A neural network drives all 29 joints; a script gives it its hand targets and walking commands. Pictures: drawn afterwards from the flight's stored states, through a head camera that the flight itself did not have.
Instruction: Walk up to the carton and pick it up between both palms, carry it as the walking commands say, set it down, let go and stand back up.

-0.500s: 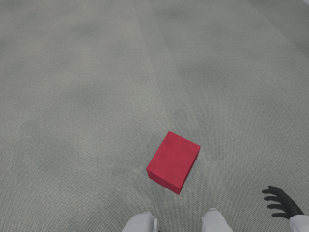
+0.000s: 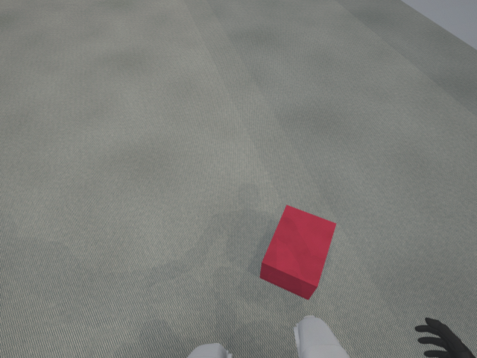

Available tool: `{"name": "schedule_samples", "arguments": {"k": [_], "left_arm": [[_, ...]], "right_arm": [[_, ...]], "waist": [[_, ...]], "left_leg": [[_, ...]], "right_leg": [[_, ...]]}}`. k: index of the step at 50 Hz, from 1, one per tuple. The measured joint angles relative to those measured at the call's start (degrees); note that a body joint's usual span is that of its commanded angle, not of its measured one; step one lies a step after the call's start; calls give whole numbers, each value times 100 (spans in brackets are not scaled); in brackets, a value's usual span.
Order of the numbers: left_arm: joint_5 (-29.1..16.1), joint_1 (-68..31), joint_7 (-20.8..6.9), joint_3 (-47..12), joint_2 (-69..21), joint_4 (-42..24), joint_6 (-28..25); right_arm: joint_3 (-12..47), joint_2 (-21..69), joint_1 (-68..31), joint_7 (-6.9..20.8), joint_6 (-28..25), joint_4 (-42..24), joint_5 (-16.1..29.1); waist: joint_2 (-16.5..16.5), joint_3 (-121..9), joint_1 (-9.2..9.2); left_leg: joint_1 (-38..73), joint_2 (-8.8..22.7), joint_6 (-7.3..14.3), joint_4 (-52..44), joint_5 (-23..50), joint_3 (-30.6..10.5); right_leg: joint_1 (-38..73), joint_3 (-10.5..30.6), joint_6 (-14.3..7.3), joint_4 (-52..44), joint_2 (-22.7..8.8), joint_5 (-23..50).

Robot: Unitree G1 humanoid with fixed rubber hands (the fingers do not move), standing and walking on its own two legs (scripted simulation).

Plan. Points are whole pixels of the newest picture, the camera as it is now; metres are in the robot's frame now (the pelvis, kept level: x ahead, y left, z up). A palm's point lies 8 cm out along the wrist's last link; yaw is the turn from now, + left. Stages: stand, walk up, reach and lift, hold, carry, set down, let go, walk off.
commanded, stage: walk up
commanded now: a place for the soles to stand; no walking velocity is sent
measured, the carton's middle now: (297, 251) +0.55 -0.20 -0.65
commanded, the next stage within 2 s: none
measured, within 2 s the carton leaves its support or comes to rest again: neither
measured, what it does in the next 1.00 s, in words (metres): steps on the spot: right foot, then left foot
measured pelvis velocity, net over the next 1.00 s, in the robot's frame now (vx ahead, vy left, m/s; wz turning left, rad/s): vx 0.00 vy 0.10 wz -0.11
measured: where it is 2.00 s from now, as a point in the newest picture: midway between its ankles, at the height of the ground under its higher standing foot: outside the picture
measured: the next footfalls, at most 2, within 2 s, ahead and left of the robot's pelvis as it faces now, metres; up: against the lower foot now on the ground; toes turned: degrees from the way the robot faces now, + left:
right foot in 0.36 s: +0.04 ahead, -0.12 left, +0.00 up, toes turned +1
left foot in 0.60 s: +0.06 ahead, +0.22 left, +0.00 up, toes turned -1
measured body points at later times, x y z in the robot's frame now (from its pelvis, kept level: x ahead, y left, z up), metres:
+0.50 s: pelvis -0.02 +0.07 +0.00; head +0.01 +0.05 +0.45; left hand +0.01 +0.46 -0.05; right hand +0.13 -0.26 -0.07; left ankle +0.00 +0.17 -0.65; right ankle +0.00 -0.12 -0.70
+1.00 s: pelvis +0.00 +0.10 +0.00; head +0.02 +0.07 +0.45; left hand +0.07 +0.47 -0.06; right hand +0.06 -0.23 -0.10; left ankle +0.02 +0.22 -0.70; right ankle +0.03 -0.05 -0.71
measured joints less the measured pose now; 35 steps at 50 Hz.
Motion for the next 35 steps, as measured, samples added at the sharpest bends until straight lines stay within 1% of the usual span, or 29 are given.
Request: {"name": "schedule_samples", "arguments": {"k": [2,3,7,9,15,17,18,21,22,23,25,27,29,30,31,32,34,35], "left_arm": [[0,-6,-19,0,1,0,0],[0,-5,-28,0,3,0,0],[0,-4,-99,-1,5,0,2],[0,-5,-125,0,4,1,18],[0,-3,-133,1,5,0,70],[-1,17,-122,1,14,-3,55],[0,61,-101,2,33,-9,35],[0,189,-10,2,21,-7,31],[0,203,18,2,20,-9,31],[0,203,39,0,19,-11,27],[0,204,35,-1,19,-13,-9],[0,202,-18,-2,18,-14,-32],[0,204,-80,-2,20,-13,-34],[0,194,-93,-1,18,-12,-34],[0,132,-108,-2,4,-9,-34],[1,118,-131,-10,-32,-9,-34],[1,123,-204,-61,-72,-13,-34],[0,121,-242,-62,-69,-15,-34]], "right_arm": [[1,1,188,-42,14,33,0],[2,2,253,-51,20,33,0],[2,5,317,-60,20,-27,0],[2,4,317,-67,19,-98,0],[2,4,308,-76,23,-281,0],[3,7,262,-76,44,-352,0],[1,4,216,-77,47,-420,0],[-1,3,-76,-77,127,-439,-1],[0,-14,-164,-61,135,-455,0],[1,-41,-252,-29,134,-476,0],[1,-108,-374,39,93,-480,0],[2,-144,-365,84,71,-432,0],[2,-165,-275,97,19,-373,1],[-3,-189,-184,88,-58,-362,1],[-2,-152,-115,69,-122,-265,0],[-2,-80,-45,59,-134,-133,0],[-2,1,170,28,-150,57,0],[-2,13,294,9,-176,137,0]], "waist": [[13,32,-34],[16,57,-33],[14,168,-28],[10,202,-29],[11,125,-28],[9,146,-19],[1,204,-20],[10,378,-21],[-1,401,-25],[-6,415,-30],[16,414,-34],[27,266,-36],[32,116,-44],[57,74,-65],[16,168,-68],[-37,198,-69],[-47,145,-69],[-47,103,-66]], "left_leg": [[107,-68,20,-368,236,75],[143,-90,63,-497,315,112],[164,-149,337,-682,437,224],[165,-202,417,-681,441,283],[171,-411,469,-682,457,447],[166,-441,476,-549,458,473],[55,-441,433,-203,459,472],[-392,-409,248,1404,55,194],[-487,-366,232,1661,26,123],[-531,-289,227,1692,19,76],[-543,-89,225,1559,16,7],[-540,35,225,1204,13,-6],[-326,60,225,420,7,-15],[-186,71,166,-68,75,-24],[-175,34,67,-27,192,51],[-152,-2,22,0,258,150],[-47,-4,12,-172,365,273],[25,-4,12,-315,425,301]], "right_leg": [[-67,-50,0,-5,23,226],[-65,-83,0,-81,22,340],[180,-263,0,-876,21,604],[339,-338,0,-1153,22,612],[843,-485,0,-1707,22,608],[1319,-550,-10,-2409,26,615],[1566,-523,-97,-2715,20,621],[1741,-500,-82,-2563,0,588],[1795,-459,-84,-2582,-49,597],[1816,-400,-84,-2596,-105,611],[1786,-274,-84,-2598,-195,638],[1615,-160,-84,-2597,-295,647],[1347,-33,-84,-2460,-371,602],[1108,-4,-84,-2068,-372,442],[929,-1,-84,-1518,-366,218],[738,-4,-83,-1030,-329,150],[445,-1,-83,-426,-179,204],[354,-21,-83,-286,-149,312]]}}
